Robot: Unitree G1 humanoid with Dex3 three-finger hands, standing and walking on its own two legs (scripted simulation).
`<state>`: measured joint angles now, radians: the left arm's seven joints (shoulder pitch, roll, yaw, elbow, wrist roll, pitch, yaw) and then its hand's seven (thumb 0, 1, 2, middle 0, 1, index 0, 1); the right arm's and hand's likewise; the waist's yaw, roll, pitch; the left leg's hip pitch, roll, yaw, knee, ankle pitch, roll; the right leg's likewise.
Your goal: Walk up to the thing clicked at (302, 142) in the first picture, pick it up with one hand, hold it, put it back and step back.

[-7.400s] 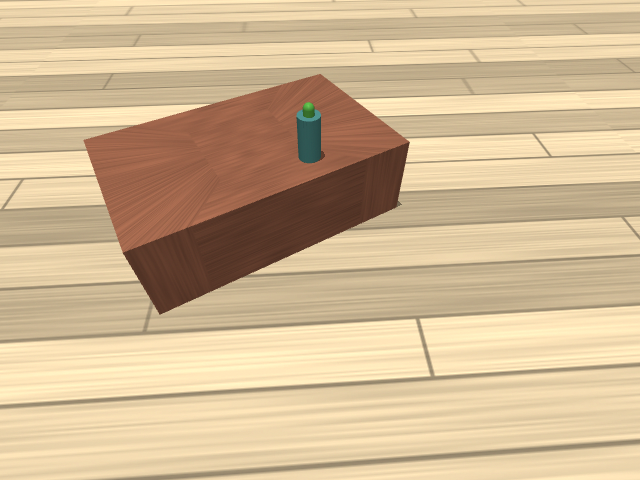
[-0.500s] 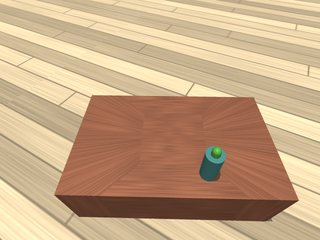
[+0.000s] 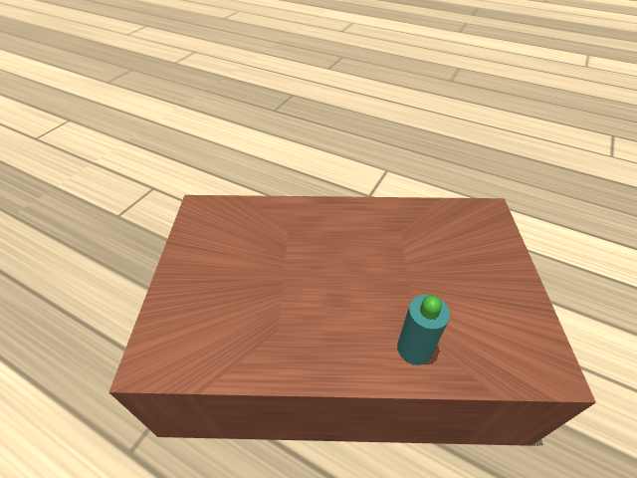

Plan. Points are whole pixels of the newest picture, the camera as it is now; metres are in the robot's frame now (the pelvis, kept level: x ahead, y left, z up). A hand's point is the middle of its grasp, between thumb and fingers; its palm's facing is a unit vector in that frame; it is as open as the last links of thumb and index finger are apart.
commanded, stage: stand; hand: right
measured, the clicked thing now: (423, 326) +0.49 -0.23 -0.31
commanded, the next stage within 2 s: go down in 0.06 s
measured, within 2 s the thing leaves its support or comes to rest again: neither
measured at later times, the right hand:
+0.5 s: hand (514, 475) +0.17 -0.26 -0.15, palm faces +0.06 +0.94 -0.33, open 13.2 cm
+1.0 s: hand (524, 471) +0.17 -0.28 -0.15, palm faces +0.09 +0.94 -0.33, open 17.6 cm
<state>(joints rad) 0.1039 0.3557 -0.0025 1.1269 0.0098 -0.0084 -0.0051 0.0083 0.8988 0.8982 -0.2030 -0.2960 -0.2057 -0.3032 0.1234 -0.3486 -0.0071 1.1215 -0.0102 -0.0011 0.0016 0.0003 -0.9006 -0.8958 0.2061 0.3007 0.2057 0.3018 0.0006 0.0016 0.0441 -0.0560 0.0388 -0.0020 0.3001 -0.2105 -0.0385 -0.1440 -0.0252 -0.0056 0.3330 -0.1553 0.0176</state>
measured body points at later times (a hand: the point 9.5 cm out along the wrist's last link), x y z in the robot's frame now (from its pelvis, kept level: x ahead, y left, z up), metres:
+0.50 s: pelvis -0.01 +0.00 -0.02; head +0.03 +0.00 +0.43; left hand +0.09 +0.26 -0.13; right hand +0.16 -0.31 -0.13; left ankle -0.03 +0.14 -0.75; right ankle +0.02 -0.13 -0.75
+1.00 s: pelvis +0.02 +0.00 -0.04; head +0.07 -0.01 +0.40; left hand +0.16 +0.26 -0.14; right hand +0.17 -0.33 -0.13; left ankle -0.03 +0.14 -0.75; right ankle +0.02 -0.13 -0.75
